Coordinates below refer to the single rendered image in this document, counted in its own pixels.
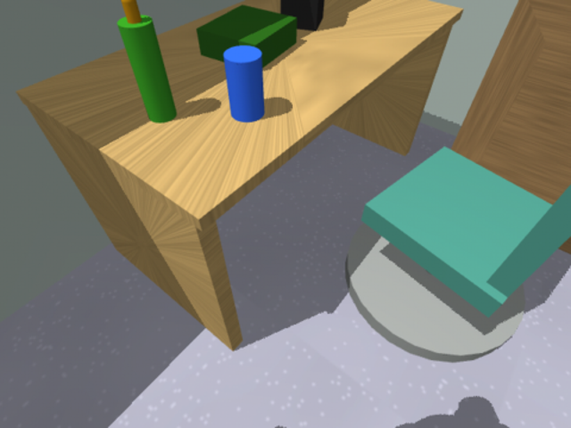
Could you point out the desk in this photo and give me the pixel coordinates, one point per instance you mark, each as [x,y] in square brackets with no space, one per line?
[157,189]

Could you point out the office chair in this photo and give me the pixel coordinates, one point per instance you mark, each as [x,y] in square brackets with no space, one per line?
[437,268]

